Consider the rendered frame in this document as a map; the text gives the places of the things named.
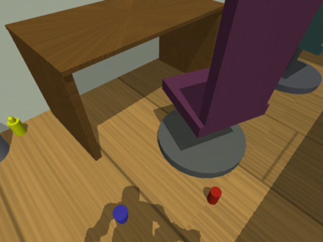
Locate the desk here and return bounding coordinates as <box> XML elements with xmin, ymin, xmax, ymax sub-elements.
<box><xmin>5</xmin><ymin>0</ymin><xmax>224</xmax><ymax>161</ymax></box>

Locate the office chair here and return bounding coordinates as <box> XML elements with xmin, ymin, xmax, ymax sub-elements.
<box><xmin>275</xmin><ymin>1</ymin><xmax>323</xmax><ymax>94</ymax></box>
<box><xmin>158</xmin><ymin>0</ymin><xmax>323</xmax><ymax>178</ymax></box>

